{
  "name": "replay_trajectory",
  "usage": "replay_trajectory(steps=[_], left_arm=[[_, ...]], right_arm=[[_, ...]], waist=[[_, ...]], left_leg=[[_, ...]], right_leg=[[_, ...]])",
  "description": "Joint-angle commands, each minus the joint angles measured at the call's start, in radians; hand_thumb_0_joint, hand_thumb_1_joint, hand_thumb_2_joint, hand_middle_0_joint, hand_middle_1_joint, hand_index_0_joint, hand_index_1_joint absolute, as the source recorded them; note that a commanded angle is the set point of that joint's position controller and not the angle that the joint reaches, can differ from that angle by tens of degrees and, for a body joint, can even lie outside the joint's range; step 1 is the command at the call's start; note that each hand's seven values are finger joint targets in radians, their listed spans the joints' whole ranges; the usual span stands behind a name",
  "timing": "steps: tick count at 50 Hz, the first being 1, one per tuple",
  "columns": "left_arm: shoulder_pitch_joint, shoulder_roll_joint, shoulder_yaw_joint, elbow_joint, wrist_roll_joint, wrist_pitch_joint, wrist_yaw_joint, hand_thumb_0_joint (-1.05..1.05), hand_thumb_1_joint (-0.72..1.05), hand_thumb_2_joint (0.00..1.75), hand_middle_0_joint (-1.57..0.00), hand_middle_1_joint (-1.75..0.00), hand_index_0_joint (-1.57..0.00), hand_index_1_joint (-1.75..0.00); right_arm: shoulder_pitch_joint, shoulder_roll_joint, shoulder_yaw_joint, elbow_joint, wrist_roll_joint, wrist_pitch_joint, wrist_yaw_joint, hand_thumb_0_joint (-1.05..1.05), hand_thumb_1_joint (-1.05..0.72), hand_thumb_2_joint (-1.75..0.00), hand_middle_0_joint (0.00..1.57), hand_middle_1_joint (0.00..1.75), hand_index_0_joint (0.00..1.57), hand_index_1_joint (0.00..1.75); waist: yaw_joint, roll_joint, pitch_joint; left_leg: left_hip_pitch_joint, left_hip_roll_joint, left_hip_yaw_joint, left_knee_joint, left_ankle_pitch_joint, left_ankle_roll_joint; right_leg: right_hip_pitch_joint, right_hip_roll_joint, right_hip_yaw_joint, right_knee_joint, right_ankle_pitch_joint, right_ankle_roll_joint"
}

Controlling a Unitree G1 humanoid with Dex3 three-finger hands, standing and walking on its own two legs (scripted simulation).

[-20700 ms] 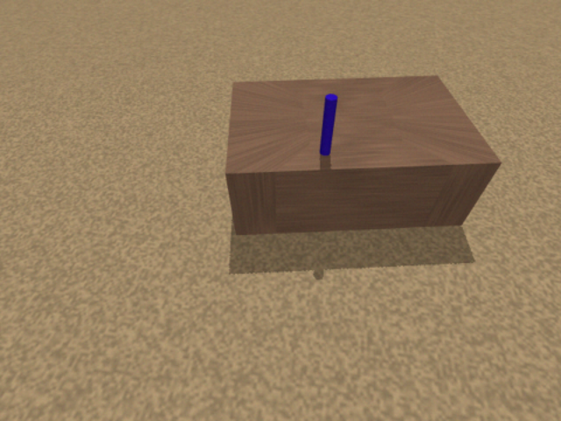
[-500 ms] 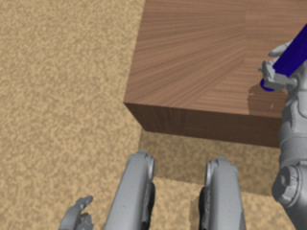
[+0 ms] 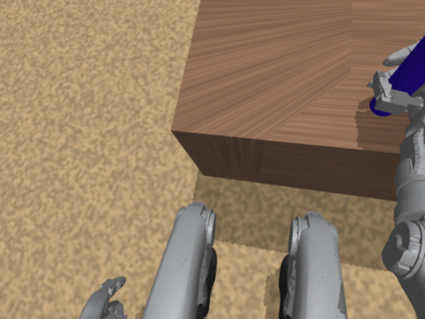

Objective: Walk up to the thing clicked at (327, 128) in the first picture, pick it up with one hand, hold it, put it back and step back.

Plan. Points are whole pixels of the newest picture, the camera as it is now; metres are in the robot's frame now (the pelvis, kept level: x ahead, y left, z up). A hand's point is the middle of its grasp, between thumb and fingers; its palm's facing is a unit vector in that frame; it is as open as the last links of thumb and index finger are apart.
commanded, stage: loosen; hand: right
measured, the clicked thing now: (424, 60) +0.52 -0.24 +0.07
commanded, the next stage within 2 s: open in 0.18 s
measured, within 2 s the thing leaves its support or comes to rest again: neither
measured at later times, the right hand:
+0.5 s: hand (390, 85) +0.52 -0.23 +0.01, palm faces +0.17 +0.99 +0.00, open 8.3 cm
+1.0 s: hand out of the picture +0.53 -0.27 +0.08, palm faces +0.24 +0.97 -0.04, open 14.3 cm
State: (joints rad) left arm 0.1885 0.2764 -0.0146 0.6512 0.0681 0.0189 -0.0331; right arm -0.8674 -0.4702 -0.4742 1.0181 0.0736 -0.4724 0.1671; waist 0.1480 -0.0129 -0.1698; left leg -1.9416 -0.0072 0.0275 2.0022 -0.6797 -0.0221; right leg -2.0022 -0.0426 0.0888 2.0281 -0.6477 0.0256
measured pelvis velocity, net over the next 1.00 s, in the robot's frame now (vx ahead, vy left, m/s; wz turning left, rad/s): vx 0.01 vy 0.00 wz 0.00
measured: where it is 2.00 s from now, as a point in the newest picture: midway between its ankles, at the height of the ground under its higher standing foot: (244, 300)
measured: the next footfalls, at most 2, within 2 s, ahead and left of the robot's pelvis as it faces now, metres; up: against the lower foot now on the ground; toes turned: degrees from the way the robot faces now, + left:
none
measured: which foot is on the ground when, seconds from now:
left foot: down 0.00-1.00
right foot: down 0.00-1.00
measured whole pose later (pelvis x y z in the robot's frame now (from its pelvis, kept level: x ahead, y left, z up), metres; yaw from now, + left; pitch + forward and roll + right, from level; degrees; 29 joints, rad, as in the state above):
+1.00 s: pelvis +0.01 +0.00 +0.03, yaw +0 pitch +35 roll +4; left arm 0.18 0.27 -0.02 0.64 0.03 0.05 0.00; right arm -0.88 -0.56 -0.53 0.92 0.07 -0.33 0.16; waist 0.14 -0.03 -0.16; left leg -1.84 -0.01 0.03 1.91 -0.68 -0.02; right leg -1.90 -0.05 0.08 1.95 -0.65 0.02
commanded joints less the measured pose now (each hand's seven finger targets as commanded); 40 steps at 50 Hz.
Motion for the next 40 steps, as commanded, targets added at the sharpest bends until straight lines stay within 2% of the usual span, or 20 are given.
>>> replay_trajectory(steps=[1,5,8,9,12,17,18,19,21,23,24,25,27,29,30,33,36,37,38,40], left_arm=[[0.154,0.2,0.075,-0.04,-0.002,-0.016,0.016,0.0,0.9,0.89,-0.2,-0.3,-0.2,-0.29],[0.152,0.196,0.07,-0.047,-0.003,-0.016,0.015,0.0,0.9,0.88,-0.21,-0.3,-0.22,-0.3],[0.149,0.201,0.072,-0.053,-0.006,-0.014,0.016,0.0,0.95,0.86,-0.21,-0.31,-0.22,-0.29],[0.154,0.205,0.075,-0.055,-0.008,-0.015,0.017,0.0,0.94,0.86,-0.21,-0.31,-0.22,-0.29],[0.155,0.203,0.073,-0.054,-0.009,-0.014,0.019,0.0,0.94,0.86,-0.21,-0.31,-0.22,-0.29],[0.159,0.191,0.07,-0.055,-0.008,-0.015,0.02,0.0,0.91,0.89,-0.2,-0.3,-0.21,-0.29],[0.151,0.19,0.07,-0.058,-0.01,-0.014,0.019,0.0,0.91,0.89,-0.2,-0.3,-0.21,-0.29],[0.163,0.196,0.075,-0.056,-0.009,-0.015,0.02,0.0,0.91,0.89,-0.2,-0.3,-0.21,-0.29],[0.157,0.193,0.071,-0.056,-0.009,-0.013,0.02,0.0,0.91,0.89,-0.2,-0.3,-0.21,-0.3],[0.157,0.195,0.074,-0.053,-0.01,-0.015,0.022,0.0,0.91,0.89,-0.2,-0.31,-0.21,-0.3],[0.156,0.192,0.073,-0.048,-0.006,-0.013,0.021,0.0,0.9,0.89,-0.2,-0.3,-0.21,-0.3],[0.16,0.191,0.073,-0.053,-0.006,-0.014,0.02,0.0,0.9,0.89,-0.2,-0.3,-0.21,-0.3],[0.158,0.19,0.072,-0.05,-0.006,-0.012,0.021,0.0,0.9,0.89,-0.2,-0.31,-0.21,-0.3],[0.161,0.195,0.078,-0.042,-0.005,-0.012,0.02,0.0,0.9,0.9,-0.2,-0.31,-0.21,-0.3],[0.155,0.191,0.075,-0.054,-0.008,-0.013,0.02,0.0,0.9,0.9,-0.2,-0.31,-0.21,-0.3],[0.15,0.193,0.076,-0.051,-0.007,-0.012,0.02,0.0,0.89,0.9,-0.2,-0.31,-0.2,-0.3],[0.15,0.197,0.077,-0.055,-0.009,-0.011,0.02,0.0,0.91,0.88,-0.2,-0.3,-0.21,-0.29],[0.161,0.209,0.084,-0.047,-0.007,-0.011,0.023,0.0,0.91,0.88,-0.2,-0.3,-0.2,-0.29],[0.16,0.199,0.076,-0.06,-0.012,-0.01,0.023,0.0,0.91,0.88,-0.2,-0.3,-0.2,-0.3],[0.16,0.201,0.075,-0.069,-0.017,-0.004,0.027,0.0,0.91,0.88,-0.2,-0.3,-0.2,-0.29]], right_arm=[[-0.383,-0.222,-0.007,-0.191,0.012,-0.065,0.001,0.0,-0.59,-1.3,1.39,1.41,1.4,1.41],[-0.385,-0.234,-0.011,-0.177,0.011,-0.053,0.001,0.0,-0.48,-1.21,1.4,1.37,1.41,1.37],[-0.377,-0.222,0.004,-0.178,0.011,-0.043,0.003,0.0,-0.33,-0.97,1.28,1.13,1.28,1.13],[-0.371,-0.229,-0.008,-0.164,0.012,-0.038,-0.003,0.0,-0.31,-0.89,1.26,1.06,1.25,1.06],[-0.367,-0.216,0.004,-0.168,0.012,-0.031,-0.001,0.0,-0.2,-0.69,1.21,0.94,1.2,0.94],[-0.377,-0.249,-0.012,-0.212,0.014,-0.025,-0.006,0.0,0.07,-0.49,1.01,0.73,1.0,0.74],[-0.394,-0.206,0.02,-0.202,0.017,-0.026,-0.003,0.0,0.1,-0.44,0.97,0.69,0.97,0.69],[-0.386,-0.233,-0.001,-0.22,0.017,-0.025,-0.005,0.0,0.13,-0.41,0.93,0.65,0.92,0.65],[-0.384,-0.235,-0.001,-0.235,0.017,-0.026,-0.004,0.0,0.17,-0.36,0.87,0.59,0.86,0.59],[-0.402,-0.246,-0.004,-0.269,0.015,-0.03,-0.008,0.0,0.2,-0.32,0.78,0.53,0.77,0.53],[-0.426,-0.235,0.011,-0.286,0.013,-0.036,-0.008,0.0,0.2,-0.31,0.76,0.5,0.75,0.51],[-0.381,-0.234,-0.004,-0.251,0.015,-0.03,-0.013,0.0,0.2,-0.31,0.72,0.49,0.71,0.49],[-0.377,-0.211,0.013,-0.255,0.014,-0.029,-0.015,0.0,0.23,-0.29,0.67,0.46,0.66,0.46],[-0.37,-0.225,0.007,-0.266,0.013,-0.029,-0.018,0.0,0.26,-0.26,0.59,0.4,0.58,0.4],[-0.376,-0.206,0.015,-0.249,0.015,-0.025,-0.017,0.0,0.26,-0.25,0.57,0.39,0.56,0.39],[-0.379,-0.222,0.014,-0.277,0.012,-0.031,-0.019,0.0,0.25,-0.27,0.52,0.38,0.52,0.38],[-0.391,-0.223,0.01,-0.276,0.015,-0.031,-0.022,0.0,0.15,-0.37,0.4,0.39,0.4,0.39],[-0.395,-0.275,-0.022,-0.288,0.013,-0.031,-0.025,0.0,0.17,-0.37,0.39,0.39,0.39,0.38],[-0.428,-0.265,-0.01,-0.334,0.017,-0.032,-0.022,0.0,0.16,-0.37,0.39,0.38,0.38,0.38],[-0.446,-0.347,-0.054,-0.379,0.012,-0.026,-0.031,0.0,0.15,-0.34,0.36,0.35,0.36,0.35]], waist=[[0.007,-0.157,-0.616],[0.008,-0.117,-0.618],[0.005,-0.136,-0.619],[0.003,-0.118,-0.614],[0.009,-0.111,-0.619],[-0.002,-0.111,-0.632],[0.01,-0.104,-0.625],[-0.001,-0.113,-0.642],[-0.004,-0.133,-0.651],[-0.012,-0.156,-0.676],[-0.001,-0.186,-0.669],[-0.009,-0.156,-0.669],[-0.003,-0.166,-0.657],[-0.013,-0.178,-0.646],[0.002,-0.151,-0.638],[-0.011,-0.182,-0.644],[0.0,-0.161,-0.646],[-0.01,-0.184,-0.668],[-0.005,-0.169,-0.69],[-0.029,-0.196,-0.74]], left_leg=[[0.292,-0.013,0.04,-0.232,0.175,0.06],[0.317,-0.013,0.033,-0.234,0.172,0.055],[0.312,-0.013,0.039,-0.236,0.148,0.058],[0.306,-0.014,0.04,-0.238,0.137,0.059],[0.304,-0.015,0.043,-0.234,0.16,0.056],[0.354,-0.015,0.029,-0.251,0.179,0.052],[0.339,-0.013,0.029,-0.251,0.16,0.054],[0.347,-0.013,0.031,-0.242,0.18,0.055],[0.336,-0.014,0.036,-0.236,0.194,0.057],[0.331,-0.015,0.035,-0.231,0.202,0.058],[0.321,-0.013,0.037,-0.223,0.196,0.062],[0.335,-0.015,0.038,-0.224,0.215,0.059],[0.317,-0.015,0.039,-0.223,0.227,0.06],[0.319,-0.015,0.038,-0.229,0.222,0.062],[0.311,-0.016,0.041,-0.231,0.203,0.061],[0.308,-0.013,0.041,-0.224,0.196,0.064],[0.304,-0.012,0.042,-0.22,0.212,0.062],[0.327,-0.011,0.037,-0.229,0.219,0.06],[0.34,-0.011,0.04,-0.235,0.227,0.059],[0.383,-0.01,0.033,-0.247,0.226,0.06]], right_leg=[[0.464,0.01,-0.037,-0.226,0.111,-0.046],[0.412,0.01,-0.044,-0.203,0.102,-0.053],[0.427,0.01,-0.041,-0.223,0.081,-0.049],[0.424,0.01,-0.04,-0.224,0.072,-0.049],[0.435,0.009,-0.038,-0.215,0.094,-0.05],[0.406,0.008,-0.052,-0.198,0.105,-0.055],[0.402,0.009,-0.051,-0.202,0.088,-0.055],[0.412,0.008,-0.05,-0.203,0.11,-0.052],[0.443,0.008,-0.045,-0.208,0.13,-0.05],[0.474,0.007,-0.045,-0.207,0.142,-0.047],[0.473,0.008,-0.043,-0.213,0.138,-0.044],[0.477,0.006,-0.043,-0.209,0.155,-0.046],[0.49,0.006,-0.041,-0.207,0.169,-0.045],[0.488,0.004,-0.042,-0.216,0.162,-0.043],[0.477,0.005,-0.038,-0.219,0.142,-0.045],[0.482,0.008,-0.035,-0.227,0.137,-0.043],[0.49,0.007,-0.034,-0.218,0.157,-0.044],[0.5,0.007,-0.037,-0.218,0.159,-0.045],[0.52,0.007,-0.035,-0.228,0.17,-0.045],[0.558,0.007,-0.041,-0.246,0.175,-0.043]])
